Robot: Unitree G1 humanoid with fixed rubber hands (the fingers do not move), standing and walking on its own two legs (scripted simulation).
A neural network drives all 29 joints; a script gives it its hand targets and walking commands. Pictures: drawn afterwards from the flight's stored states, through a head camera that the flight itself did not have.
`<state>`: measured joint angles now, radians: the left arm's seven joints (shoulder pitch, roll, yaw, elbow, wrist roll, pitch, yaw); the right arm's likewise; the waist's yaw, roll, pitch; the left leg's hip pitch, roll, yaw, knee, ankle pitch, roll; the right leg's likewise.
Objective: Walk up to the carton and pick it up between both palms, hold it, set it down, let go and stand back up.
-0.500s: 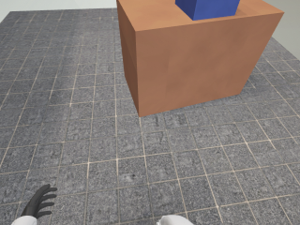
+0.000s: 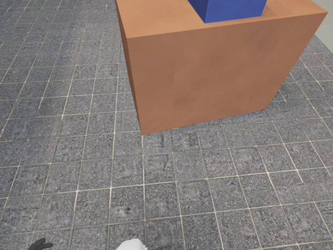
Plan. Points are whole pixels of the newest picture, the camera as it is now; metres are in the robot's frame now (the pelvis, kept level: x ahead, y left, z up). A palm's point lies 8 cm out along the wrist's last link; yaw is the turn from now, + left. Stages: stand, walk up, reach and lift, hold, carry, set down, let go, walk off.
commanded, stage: walk up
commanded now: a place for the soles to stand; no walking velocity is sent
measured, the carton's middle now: out of the picture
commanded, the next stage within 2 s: none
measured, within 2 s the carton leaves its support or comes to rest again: neither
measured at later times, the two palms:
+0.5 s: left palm (108, 211) +0.21 +0.16 -0.07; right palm out of the picture +0.13 -0.51 -0.11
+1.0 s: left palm (160, 193) +0.26 +0.03 -0.09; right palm out of the picture +0.20 -0.66 -0.10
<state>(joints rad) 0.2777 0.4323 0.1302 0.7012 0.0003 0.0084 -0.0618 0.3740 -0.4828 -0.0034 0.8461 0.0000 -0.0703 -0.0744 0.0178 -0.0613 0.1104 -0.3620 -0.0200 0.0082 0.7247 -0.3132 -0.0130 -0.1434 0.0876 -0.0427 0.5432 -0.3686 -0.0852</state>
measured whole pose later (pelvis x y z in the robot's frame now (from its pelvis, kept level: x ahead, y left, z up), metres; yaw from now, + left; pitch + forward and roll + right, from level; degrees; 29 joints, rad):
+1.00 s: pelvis +0.15 -0.30 -0.03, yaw +3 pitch -2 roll +4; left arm 0.21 0.45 0.14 0.63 0.00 0.07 -0.10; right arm 0.37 -0.49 -0.01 0.87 0.00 -0.10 -0.12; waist 0.00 -0.09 0.06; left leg -0.35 0.08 -0.04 0.67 -0.31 0.01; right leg -0.43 -0.01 0.06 1.06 -0.45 0.00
